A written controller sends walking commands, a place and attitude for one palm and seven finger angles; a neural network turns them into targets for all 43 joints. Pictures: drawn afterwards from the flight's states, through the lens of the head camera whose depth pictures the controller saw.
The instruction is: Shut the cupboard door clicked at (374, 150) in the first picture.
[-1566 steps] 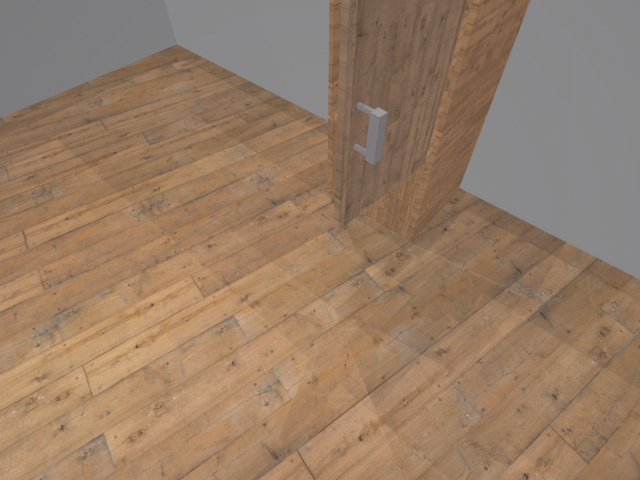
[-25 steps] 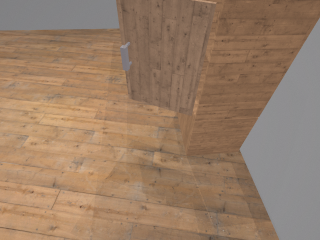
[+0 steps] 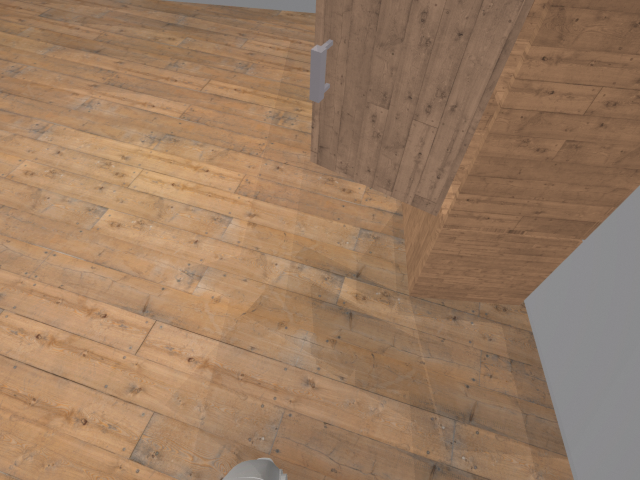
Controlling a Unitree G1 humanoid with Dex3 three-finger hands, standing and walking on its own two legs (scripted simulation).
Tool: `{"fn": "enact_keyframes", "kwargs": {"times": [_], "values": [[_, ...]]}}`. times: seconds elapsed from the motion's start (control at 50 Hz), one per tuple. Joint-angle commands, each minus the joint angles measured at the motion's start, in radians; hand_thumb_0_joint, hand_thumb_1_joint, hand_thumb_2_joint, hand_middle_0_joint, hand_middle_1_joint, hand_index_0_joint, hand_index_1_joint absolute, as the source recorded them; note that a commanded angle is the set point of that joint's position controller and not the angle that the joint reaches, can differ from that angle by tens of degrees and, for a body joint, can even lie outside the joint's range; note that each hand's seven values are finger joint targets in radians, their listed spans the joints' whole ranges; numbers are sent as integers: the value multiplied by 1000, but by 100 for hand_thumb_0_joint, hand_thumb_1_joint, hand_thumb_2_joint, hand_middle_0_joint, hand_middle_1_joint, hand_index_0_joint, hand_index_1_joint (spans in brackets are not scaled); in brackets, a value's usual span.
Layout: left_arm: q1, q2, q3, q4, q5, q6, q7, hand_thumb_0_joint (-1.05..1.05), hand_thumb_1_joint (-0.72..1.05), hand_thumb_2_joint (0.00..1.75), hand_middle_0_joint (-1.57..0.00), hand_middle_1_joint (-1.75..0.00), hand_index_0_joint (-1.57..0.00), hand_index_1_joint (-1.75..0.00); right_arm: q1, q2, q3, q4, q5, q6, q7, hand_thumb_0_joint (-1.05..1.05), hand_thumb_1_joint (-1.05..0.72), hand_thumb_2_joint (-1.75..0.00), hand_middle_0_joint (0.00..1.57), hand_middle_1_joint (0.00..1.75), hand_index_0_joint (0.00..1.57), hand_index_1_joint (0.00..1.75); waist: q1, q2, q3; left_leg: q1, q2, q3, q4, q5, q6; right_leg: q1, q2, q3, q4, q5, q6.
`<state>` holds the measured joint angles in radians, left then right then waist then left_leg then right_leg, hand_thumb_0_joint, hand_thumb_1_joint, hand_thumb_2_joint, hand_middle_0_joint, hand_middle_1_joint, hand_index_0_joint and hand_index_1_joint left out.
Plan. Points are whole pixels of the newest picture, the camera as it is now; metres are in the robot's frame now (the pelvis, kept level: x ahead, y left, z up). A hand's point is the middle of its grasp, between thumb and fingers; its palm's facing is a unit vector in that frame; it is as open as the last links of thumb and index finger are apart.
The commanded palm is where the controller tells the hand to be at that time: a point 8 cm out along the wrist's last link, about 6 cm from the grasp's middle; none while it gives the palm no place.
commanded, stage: walk to a spot facing it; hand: left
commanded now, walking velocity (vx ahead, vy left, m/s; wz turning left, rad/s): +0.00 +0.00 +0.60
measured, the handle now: (322, 70) +0.94 +0.03 -0.01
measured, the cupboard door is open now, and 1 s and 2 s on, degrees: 64 64 64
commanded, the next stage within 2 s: turn to face it in 1.88 s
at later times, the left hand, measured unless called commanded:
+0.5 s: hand out of the picture +0.06 +0.20 -0.14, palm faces +0.27 -0.92 -0.29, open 7.3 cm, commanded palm none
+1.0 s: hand out of the picture -0.14 +0.13 -0.18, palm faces +0.63 -0.74 -0.23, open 7.3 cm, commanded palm none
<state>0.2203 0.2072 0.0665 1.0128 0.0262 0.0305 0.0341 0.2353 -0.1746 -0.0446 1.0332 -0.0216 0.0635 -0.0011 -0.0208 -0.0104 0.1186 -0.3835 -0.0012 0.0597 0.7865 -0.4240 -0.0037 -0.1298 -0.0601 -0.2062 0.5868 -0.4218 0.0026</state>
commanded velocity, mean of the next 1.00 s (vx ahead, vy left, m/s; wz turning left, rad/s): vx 0.05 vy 0.00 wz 0.60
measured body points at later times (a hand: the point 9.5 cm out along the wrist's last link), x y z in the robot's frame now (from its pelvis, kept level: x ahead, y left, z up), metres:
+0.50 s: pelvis -0.01 -0.04 +0.01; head +0.04 -0.03 +0.46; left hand +0.04 +0.25 -0.11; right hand +0.11 -0.28 -0.14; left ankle +0.03 +0.09 -0.72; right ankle +0.01 -0.17 -0.72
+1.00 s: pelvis -0.02 -0.04 +0.00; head +0.01 +0.01 +0.44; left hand -0.17 +0.17 -0.16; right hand +0.24 -0.16 -0.12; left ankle -0.08 +0.04 -0.73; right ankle +0.01 -0.17 -0.70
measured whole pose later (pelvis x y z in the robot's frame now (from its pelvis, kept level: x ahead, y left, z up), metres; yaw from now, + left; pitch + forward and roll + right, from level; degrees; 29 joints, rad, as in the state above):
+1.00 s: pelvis -0.02 -0.04 +0.00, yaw +37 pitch +0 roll +1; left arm 0.30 0.24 0.07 0.93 0.02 0.04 0.01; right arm 0.09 -0.22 -0.05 0.87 -0.03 0.03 0.03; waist 0.03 -0.07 0.12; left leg -0.29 -0.02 0.08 0.63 -0.32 0.03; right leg -0.29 -0.16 -0.18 0.84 -0.52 0.04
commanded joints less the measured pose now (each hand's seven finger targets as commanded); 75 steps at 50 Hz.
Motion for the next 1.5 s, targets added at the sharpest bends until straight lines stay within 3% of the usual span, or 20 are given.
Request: {"fn": "enact_keyframes", "kwargs": {"times": [0.0,0.02,0.1,0.44,0.46,0.5,0.54,0.62,0.8,0.9,0.92,0.94,0.96,1.08,1.28,1.38,1.4,1.42,1.44,1.48], "values": [[3,159,41,-107,-10,-14,8,0,90,90,-20,-30,-20,-30,133,-174,-36,-82,-6,-38,5,0,-90,-90,20,30,20,30,-58,161,-136,220,136,-204,-347,561,58,-152,-155,20,294,445,-13],[5,101,26,-142,-20,-8,4,0,90,90,-20,-30,-20,-30,180,-268,-58,-72,-9,-42,-7,0,-90,-90,20,30,20,30,-62,418,-156,325,357,-556,-423,969,190,-381,1,64,522,-231,56],[-88,122,37,-153,-1,9,-2,0,90,90,-20,-30,-20,-30,62,-248,-53,-122,-15,-37,-25,0,-90,-90,20,30,20,30,-30,127,-92,122,295,-517,-531,214,165,-408,-34,250,603,-42,33],[32,141,32,-182,-12,-2,-5,0,90,90,-20,-30,-20,-30,-52,-248,-85,-186,-5,-16,-8,0,-90,-90,20,30,20,30,41,208,-187,24,98,-501,-446,213,110,-38,92,208,-49,91,35],[86,177,40,-172,-8,-10,-3,0,90,90,-20,-30,-20,-30,-73,-231,-84,-194,3,-14,-5,0,-90,-90,20,30,20,30,69,133,-196,-65,46,-456,-383,149,65,83,55,234,-209,143,23],[18,288,54,-203,13,-17,9,0,90,90,-20,-30,-20,-30,-48,-149,-81,-214,7,-17,-1,0,-90,-90,20,30,20,30,57,-255,-127,-289,-135,-161,162,-139,-52,20,-413,694,-427,-1,-156],[-122,198,27,-235,3,-25,12,0,90,90,-20,-30,-20,-30,2,-168,-85,-187,-9,-5,16,0,-90,-90,20,30,20,30,-34,-104,-63,-217,-47,-182,413,-44,-35,-160,-320,487,-370,105,-160],[-61,154,18,-220,-3,-42,11,0,90,90,-20,-30,-20,-30,-18,-145,-66,-186,2,-1,29,0,-90,-90,20,30,20,30,-24,-183,-96,-220,-11,-88,402,38,-69,2,-214,237,-212,668,-124],[136,204,46,-167,7,-36,10,0,90,90,-20,-30,-20,-30,-178,-113,-35,-230,8,-7,30,0,-90,-90,20,30,20,30,71,-223,-142,-138,8,7,56,-41,-51,189,-280,180,-126,883,-128],[93,215,57,-170,-3,-35,-4,0,90,90,-20,-30,-20,-30,-55,-148,-36,-209,5,-33,27,0,-90,-90,20,30,20,30,-3,-146,-197,223,-9,39,-332,145,-6,10,-271,89,26,612,-54],[94,181,50,-183,-10,-31,-14,0,90,90,-20,-30,-20,-30,19,-232,-56,-190,-3,-42,24,0,-90,-90,20,30,20,30,-46,63,-237,426,119,-138,-422,166,52,-203,-197,26,211,296,3],[29,118,27,-235,-9,-30,-26,0,90,90,-20,-30,-20,-30,107,-356,-88,-173,-12,-43,17,0,-90,-90,20,30,20,30,-104,358,-235,549,381,-525,-468,281,189,-526,-51,15,459,-240,64],[-81,141,21,-271,4,-23,-25,0,90,90,-20,-30,-20,-30,172,-354,-84,-145,-4,-37,12,0,-90,-90,20,30,20,30,-130,239,-189,507,424,-532,-495,202,247,-599,-71,138,535,-235,45],[-54,138,34,-206,6,-32,-57,0,90,90,-20,-30,-20,-30,16,-244,-41,-193,-5,-81,-13,0,-90,-90,20,30,20,30,-17,131,-57,280,232,-380,-554,127,178,-541,-66,196,528,89,61],[-202,110,18,-256,-1,-47,-70,0,90,90,-20,-30,-20,-30,125,-218,-43,-123,-5,-104,-11,0,-90,-90,20,30,20,30,-36,154,-23,282,192,-374,-584,176,205,-501,-32,180,212,203,79],[-48,122,29,-216,-4,-64,-66,0,90,90,-20,-30,-20,-30,73,-220,-47,-111,-4,-103,-15,0,-90,-90,20,30,20,30,55,108,-97,114,158,-339,-412,252,154,-64,34,161,-47,233,50],[82,166,43,-176,0,-76,-59,0,90,90,-20,-30,-20,-30,68,-195,-44,-110,8,-109,-10,0,-90,-90,20,30,20,30,113,5,-158,-17,89,-290,-248,233,118,186,-8,214,-136,230,34],[226,283,69,-142,12,-89,-43,0,90,90,-20,-30,-20,-30,111,-121,-32,-123,20,-120,-2,0,-90,-90,20,30,20,30,164,-288,-298,-200,-42,-153,76,-9,55,443,-297,520,-256,23,-45],[263,304,70,-131,4,-79,-34,0,90,90,-20,-30,-20,-30,113,-127,-34,-148,14,-116,-6,0,-90,-90,20,30,20,30,149,-338,-311,-273,-76,-117,338,-195,41,385,-449,746,-367,-44,-99],[110,197,54,-161,1,-80,-23,0,90,90,-20,-30,-20,-30,88,-130,-41,-128,0,-106,4,0,-90,-90,20,30,20,30,83,-222,-154,-335,36,-153,498,-23,42,194,-405,617,-379,-66,-103]]}}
